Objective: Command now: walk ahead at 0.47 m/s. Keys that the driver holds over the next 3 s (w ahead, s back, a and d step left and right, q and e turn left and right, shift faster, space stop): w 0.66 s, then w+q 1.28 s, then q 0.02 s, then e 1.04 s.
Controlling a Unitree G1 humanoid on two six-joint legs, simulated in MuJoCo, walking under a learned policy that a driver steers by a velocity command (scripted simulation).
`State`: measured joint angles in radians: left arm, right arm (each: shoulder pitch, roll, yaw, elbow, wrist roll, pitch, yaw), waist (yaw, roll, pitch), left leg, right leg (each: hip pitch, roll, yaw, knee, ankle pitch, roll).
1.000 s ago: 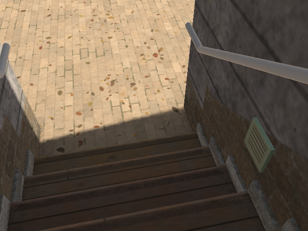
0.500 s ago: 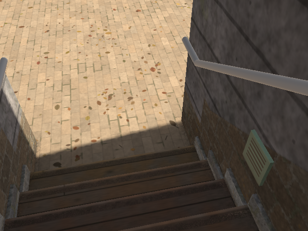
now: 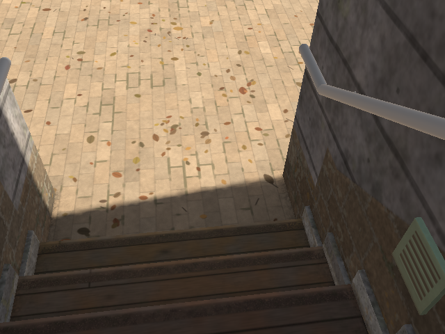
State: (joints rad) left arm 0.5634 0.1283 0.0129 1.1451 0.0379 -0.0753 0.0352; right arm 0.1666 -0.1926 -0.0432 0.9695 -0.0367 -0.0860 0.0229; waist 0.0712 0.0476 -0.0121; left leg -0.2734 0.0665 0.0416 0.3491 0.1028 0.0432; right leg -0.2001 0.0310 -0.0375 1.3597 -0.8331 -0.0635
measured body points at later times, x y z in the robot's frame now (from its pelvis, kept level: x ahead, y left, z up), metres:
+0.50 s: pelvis +0.28 -0.03 -0.16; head +0.28 -0.04 +0.29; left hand +0.45 +0.18 -0.28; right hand +0.14 -0.21 -0.31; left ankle +0.06 +0.09 -0.75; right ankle +0.38 -0.12 -0.91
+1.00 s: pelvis +0.56 +0.00 -0.33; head +0.57 +0.02 +0.12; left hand +0.41 +0.17 -0.48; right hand +0.71 -0.21 -0.46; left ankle +0.67 +0.13 -1.07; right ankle +0.37 -0.12 -0.93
